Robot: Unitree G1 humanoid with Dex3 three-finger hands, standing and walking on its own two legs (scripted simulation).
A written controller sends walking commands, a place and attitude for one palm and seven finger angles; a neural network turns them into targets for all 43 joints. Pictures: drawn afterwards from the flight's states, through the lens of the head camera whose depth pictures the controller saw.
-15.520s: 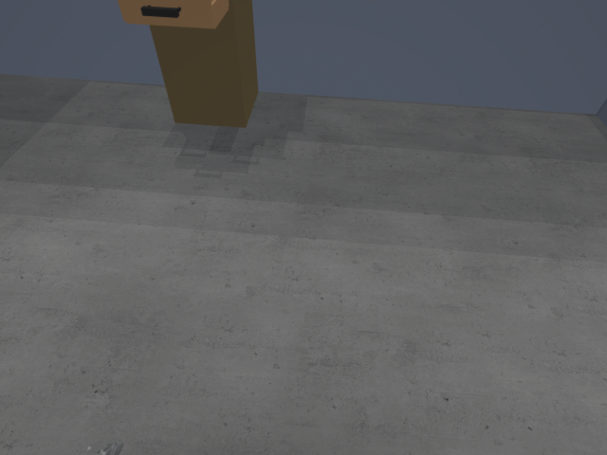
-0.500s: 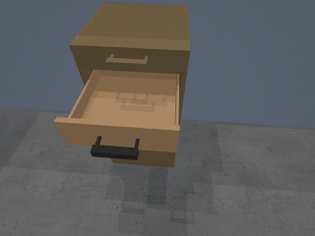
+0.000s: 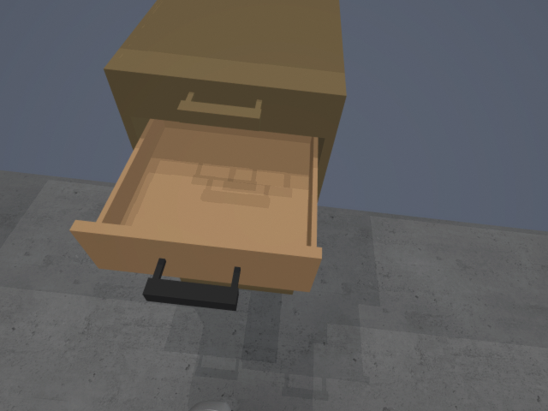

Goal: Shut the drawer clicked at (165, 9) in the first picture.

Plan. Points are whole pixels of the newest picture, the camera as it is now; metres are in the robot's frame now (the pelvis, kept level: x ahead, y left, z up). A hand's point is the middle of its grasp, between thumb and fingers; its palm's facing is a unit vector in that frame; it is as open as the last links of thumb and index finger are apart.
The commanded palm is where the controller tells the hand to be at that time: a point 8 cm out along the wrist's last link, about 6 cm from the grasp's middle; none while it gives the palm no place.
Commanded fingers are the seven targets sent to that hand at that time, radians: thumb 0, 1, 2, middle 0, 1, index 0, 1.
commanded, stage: come to a stop and stand still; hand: left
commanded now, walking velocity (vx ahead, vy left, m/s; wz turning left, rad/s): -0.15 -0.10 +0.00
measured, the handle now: (195, 281) +0.30 +0.16 -0.04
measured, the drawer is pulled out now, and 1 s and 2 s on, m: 0.28 0.28 0.28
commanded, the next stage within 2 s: look again from close up in 1.74 s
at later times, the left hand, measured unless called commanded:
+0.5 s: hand out of the picture +0.03 +0.12 -0.16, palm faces +0.02 -0.98 -0.21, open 7.3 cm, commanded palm none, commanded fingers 0.00 0.90 0.90 -0.20 -0.30 -0.20 -0.30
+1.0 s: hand out of the picture -0.03 +0.09 -0.17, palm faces +0.03 -0.99 -0.14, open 7.4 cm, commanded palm none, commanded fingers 0.00 0.90 0.90 -0.20 -0.30 -0.20 -0.30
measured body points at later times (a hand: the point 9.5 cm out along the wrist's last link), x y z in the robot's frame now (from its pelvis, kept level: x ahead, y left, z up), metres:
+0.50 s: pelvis -0.04 -0.06 +0.00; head -0.05 -0.05 +0.45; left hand +0.02 +0.17 -0.15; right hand -0.02 -0.30 -0.15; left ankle +0.02 +0.05 -0.73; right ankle -0.02 -0.17 -0.73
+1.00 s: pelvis -0.01 -0.06 +0.01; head +0.00 -0.05 +0.46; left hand -0.03 +0.14 -0.16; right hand -0.02 -0.27 -0.15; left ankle +0.02 +0.05 -0.73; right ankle -0.02 -0.17 -0.73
